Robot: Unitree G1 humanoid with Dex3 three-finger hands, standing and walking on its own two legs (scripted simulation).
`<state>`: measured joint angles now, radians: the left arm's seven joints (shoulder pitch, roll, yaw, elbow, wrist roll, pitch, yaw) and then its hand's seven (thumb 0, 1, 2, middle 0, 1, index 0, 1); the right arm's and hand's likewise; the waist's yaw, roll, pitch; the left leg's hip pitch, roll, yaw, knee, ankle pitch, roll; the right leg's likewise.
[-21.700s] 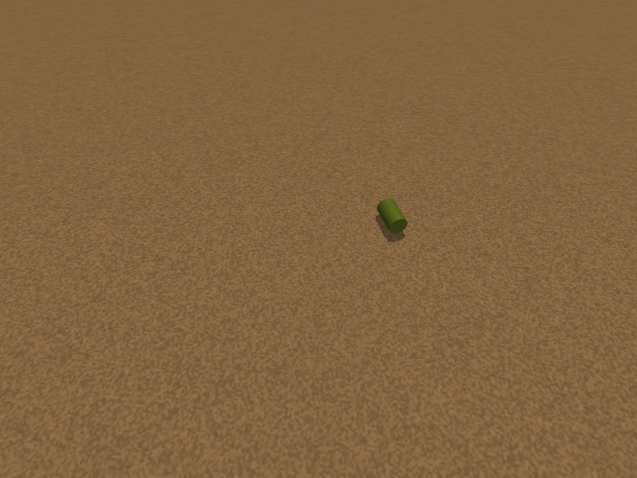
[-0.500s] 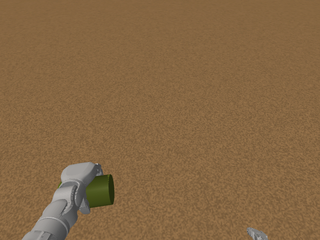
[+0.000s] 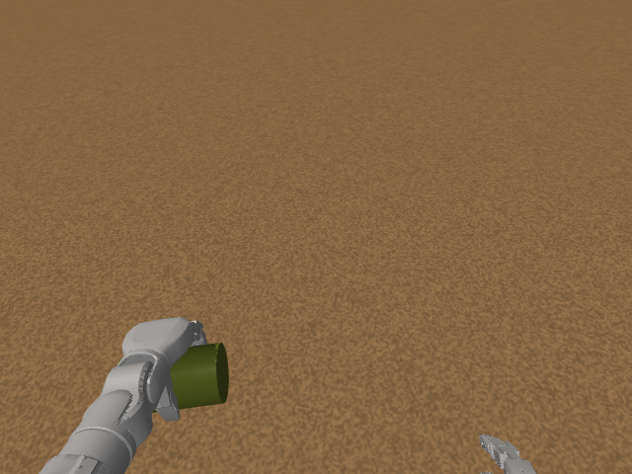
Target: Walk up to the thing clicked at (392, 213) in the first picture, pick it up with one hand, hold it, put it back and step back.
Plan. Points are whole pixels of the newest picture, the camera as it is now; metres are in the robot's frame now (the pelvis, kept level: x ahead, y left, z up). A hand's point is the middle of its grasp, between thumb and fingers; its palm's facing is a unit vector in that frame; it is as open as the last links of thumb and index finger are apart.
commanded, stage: hold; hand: left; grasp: from above
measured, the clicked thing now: (175, 378) +0.30 +0.22 -0.08
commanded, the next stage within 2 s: crouch in 0.48 s
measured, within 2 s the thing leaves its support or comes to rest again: neither
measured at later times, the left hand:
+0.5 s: hand (169, 368) +0.30 +0.22 -0.04, palm faces -0.46 -0.08 -0.88, open 11.0 cm
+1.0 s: hand (176, 396) +0.29 +0.23 -0.12, palm faces -0.51 -0.05 -0.86, open 11.1 cm
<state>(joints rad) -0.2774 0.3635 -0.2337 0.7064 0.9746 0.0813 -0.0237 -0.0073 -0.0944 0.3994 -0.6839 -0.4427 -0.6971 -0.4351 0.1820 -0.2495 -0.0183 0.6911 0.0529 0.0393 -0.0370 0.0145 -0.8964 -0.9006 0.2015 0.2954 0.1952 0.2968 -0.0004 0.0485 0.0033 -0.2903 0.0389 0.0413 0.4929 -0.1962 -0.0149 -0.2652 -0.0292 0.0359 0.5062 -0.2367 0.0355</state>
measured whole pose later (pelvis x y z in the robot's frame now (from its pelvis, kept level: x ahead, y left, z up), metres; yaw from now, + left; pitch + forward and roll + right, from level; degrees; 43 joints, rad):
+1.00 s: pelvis +0.00 +0.00 -0.01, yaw +1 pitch +6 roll +0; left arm -0.32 0.36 -0.18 0.94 1.08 -0.03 0.18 -0.01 -0.10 0.41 -0.66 -0.49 -0.67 -0.49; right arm 0.18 -0.25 -0.04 0.71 0.02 0.04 -0.02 0.01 -0.88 -0.90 0.20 0.30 0.20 0.30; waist -0.03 0.00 0.00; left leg -0.50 0.04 0.01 0.64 -0.26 -0.02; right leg -0.46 -0.02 0.02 0.65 -0.30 0.03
